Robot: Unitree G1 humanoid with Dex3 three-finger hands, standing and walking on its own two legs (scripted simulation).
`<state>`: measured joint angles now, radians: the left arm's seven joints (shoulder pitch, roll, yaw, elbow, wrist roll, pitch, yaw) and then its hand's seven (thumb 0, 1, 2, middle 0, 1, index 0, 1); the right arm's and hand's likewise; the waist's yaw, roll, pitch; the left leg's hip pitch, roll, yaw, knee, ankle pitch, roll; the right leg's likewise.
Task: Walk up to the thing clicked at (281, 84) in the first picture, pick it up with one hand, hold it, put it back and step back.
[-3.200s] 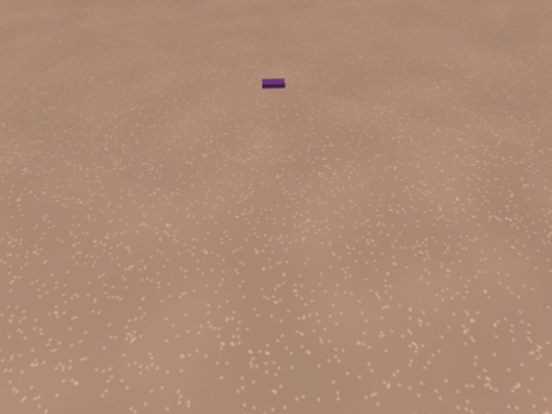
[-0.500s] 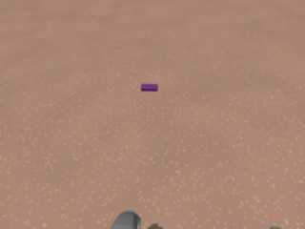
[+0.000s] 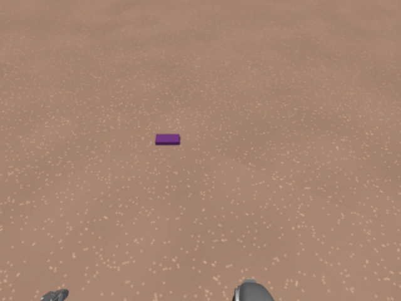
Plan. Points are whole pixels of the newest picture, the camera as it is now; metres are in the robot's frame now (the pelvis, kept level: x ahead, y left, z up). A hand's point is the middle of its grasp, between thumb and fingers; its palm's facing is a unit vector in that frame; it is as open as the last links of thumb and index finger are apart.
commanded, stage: walk up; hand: left
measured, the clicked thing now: (167, 139) +1.17 +0.22 -0.76
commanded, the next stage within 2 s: none
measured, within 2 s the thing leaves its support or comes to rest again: neither
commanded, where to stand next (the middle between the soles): +0.75 -0.01 m, yaw +2 degrees
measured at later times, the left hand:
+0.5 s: hand (105, 260) +0.23 +0.22 -0.12, palm faces +0.04 -0.92 -0.40, open 7.4 cm
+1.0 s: hand (107, 189) +0.43 +0.27 -0.14, palm faces -0.01 -0.94 -0.33, open 7.4 cm
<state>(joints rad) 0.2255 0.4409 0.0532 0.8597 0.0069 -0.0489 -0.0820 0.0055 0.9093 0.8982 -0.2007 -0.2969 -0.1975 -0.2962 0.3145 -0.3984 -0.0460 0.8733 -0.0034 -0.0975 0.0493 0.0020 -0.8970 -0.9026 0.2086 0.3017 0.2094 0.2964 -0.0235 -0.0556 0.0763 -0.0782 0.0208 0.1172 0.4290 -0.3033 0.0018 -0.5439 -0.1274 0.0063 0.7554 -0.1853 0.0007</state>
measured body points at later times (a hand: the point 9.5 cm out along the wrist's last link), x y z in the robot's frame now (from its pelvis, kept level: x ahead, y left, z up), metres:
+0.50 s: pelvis +0.21 -0.05 +0.01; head +0.22 -0.07 +0.45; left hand +0.23 +0.27 -0.09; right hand +0.29 -0.38 -0.12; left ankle +0.33 +0.10 -0.69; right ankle +0.19 -0.15 -0.74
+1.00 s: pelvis +0.40 +0.00 +0.01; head +0.40 +0.02 +0.46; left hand +0.43 +0.32 -0.12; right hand +0.47 -0.32 -0.09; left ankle +0.39 +0.09 -0.74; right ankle +0.51 -0.18 -0.68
